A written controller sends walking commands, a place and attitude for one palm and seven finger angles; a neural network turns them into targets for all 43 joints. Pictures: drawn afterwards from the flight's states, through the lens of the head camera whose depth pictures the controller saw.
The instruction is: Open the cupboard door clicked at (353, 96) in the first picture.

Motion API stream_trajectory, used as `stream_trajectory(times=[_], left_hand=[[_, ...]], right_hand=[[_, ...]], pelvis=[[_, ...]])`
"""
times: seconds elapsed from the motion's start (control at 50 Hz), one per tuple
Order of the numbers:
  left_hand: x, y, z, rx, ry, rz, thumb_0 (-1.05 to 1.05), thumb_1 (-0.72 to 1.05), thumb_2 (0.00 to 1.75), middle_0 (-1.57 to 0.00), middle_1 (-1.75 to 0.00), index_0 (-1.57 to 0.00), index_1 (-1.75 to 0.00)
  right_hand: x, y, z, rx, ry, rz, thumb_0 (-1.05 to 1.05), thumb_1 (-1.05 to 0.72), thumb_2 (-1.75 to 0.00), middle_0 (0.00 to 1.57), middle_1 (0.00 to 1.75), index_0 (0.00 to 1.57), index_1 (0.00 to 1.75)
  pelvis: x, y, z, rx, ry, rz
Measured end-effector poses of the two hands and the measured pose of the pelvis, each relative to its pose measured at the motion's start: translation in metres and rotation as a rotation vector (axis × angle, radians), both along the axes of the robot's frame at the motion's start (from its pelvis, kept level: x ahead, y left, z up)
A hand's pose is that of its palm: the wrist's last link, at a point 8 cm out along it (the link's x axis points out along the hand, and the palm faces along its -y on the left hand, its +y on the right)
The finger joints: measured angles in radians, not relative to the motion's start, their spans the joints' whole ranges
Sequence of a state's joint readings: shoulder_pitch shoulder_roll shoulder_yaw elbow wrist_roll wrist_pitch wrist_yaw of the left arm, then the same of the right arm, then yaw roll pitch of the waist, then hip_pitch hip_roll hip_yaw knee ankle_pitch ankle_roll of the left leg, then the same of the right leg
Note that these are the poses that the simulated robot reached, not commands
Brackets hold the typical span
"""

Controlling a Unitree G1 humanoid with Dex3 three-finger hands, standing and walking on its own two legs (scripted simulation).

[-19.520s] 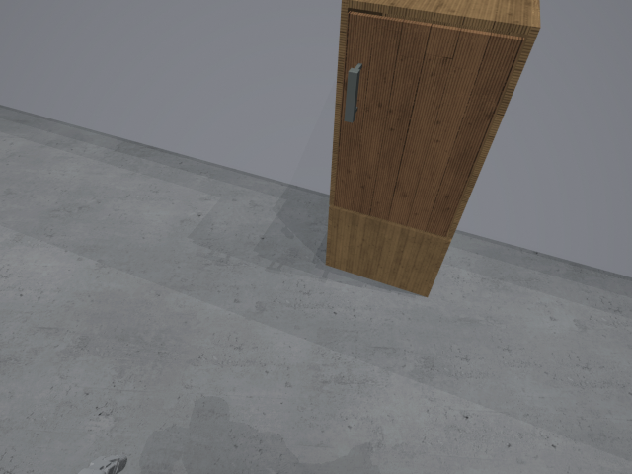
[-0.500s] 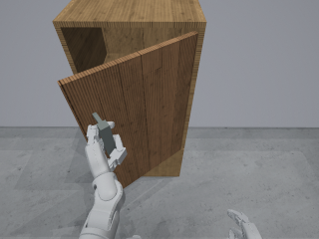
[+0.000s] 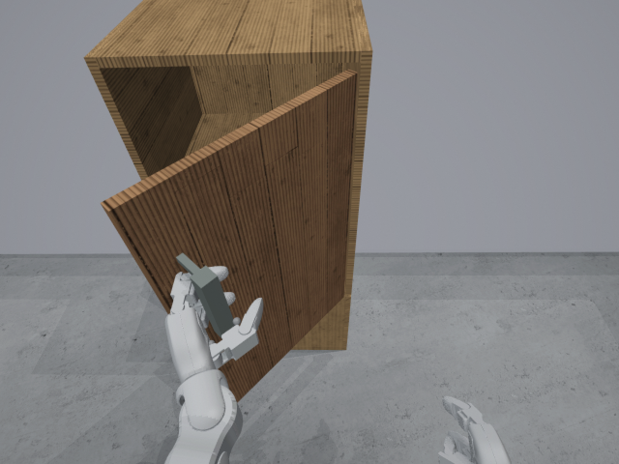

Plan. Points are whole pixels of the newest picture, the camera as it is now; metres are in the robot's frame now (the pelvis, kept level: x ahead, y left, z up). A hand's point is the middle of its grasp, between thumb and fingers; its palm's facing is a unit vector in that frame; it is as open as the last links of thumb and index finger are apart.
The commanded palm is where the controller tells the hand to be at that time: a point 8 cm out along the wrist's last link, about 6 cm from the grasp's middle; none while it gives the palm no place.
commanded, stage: open thumb and fingers to let go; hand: left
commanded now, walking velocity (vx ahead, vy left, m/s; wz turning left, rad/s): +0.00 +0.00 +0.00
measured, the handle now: (206, 297) +0.32 +0.15 +0.07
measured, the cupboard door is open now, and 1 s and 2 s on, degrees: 48 50 49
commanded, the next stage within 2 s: slide the hand sideways off the handle in 0.50 s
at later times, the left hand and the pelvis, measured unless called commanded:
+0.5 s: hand (237, 328) +0.28 +0.10 +0.06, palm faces +0.40 -0.92 +0.00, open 15.3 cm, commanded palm +0.24 +0.15 +0.06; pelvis +0.00 +0.00 +0.00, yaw +0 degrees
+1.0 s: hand (227, 354) +0.24 +0.11 +0.06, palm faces -0.06 -1.00 +0.05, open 16.2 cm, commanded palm +0.22 +0.17 +0.06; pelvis -0.01 +0.05 +0.00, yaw -2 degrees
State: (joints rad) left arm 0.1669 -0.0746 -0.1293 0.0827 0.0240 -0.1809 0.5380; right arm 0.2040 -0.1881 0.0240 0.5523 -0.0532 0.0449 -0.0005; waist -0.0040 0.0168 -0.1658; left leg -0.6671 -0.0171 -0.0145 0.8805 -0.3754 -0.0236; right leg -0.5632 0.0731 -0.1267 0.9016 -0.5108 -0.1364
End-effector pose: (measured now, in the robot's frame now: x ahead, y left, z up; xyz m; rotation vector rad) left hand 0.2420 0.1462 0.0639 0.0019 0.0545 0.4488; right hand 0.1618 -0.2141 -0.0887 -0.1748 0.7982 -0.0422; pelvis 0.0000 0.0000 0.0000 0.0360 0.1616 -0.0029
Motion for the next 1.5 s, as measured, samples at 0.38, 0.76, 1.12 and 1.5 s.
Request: stream_trajectory(times=[0.38, 0.76, 1.12, 1.5], left_hand=[[-0.006, 0.005, -0.001, -0.001, -0.017, -0.008, 0.0, -0.46, 0.32, -0.25, -0.93, -0.27, -0.94], [-0.016, 0.017, -0.005, 0.091, -0.058, -0.404, -0.01, -0.5, 0.3, -0.22, -0.41, -0.16, -0.43], [-0.031, 0.028, -0.007, -0.028, -0.072, -0.494, -0.01, -0.5, 0.3, -0.17, -0.31, -0.17, -0.31], [-0.059, 0.056, -0.003, -0.021, -0.036, -0.475, -0.01, -0.5, 0.3, -0.2, -0.32, -0.21, -0.33]], right_hand=[[-0.011, -0.017, -0.005, -0.02, 0.033, -0.035, 0.02, -0.91, -0.9, 0.2, 0.3, 0.2, 0.3], [-0.015, 0.01, -0.004, -0.004, -0.011, -0.007, 0.02, -0.91, -0.9, 0.2, 0.3, 0.2, 0.3], [-0.026, 0.042, 0.013, -0.005, -0.07, -0.043, 0.02, -0.91, -0.9, 0.2, 0.3, 0.2, 0.3], [-0.004, 0.063, 0.015, 0.01, -0.108, -0.015, 0.02, -0.9, -0.9, 0.2, 0.3, 0.21, 0.3]], pelvis=[[0.001, -0.002, -0.001, 0.003, 0.005, -0.003], [-0.014, 0.018, -0.007, -0.017, -0.003, 0.002], [-0.012, 0.057, -0.008, -0.046, -0.002, -0.044], [-0.002, 0.065, -0.013, -0.057, 0.015, -0.046]])
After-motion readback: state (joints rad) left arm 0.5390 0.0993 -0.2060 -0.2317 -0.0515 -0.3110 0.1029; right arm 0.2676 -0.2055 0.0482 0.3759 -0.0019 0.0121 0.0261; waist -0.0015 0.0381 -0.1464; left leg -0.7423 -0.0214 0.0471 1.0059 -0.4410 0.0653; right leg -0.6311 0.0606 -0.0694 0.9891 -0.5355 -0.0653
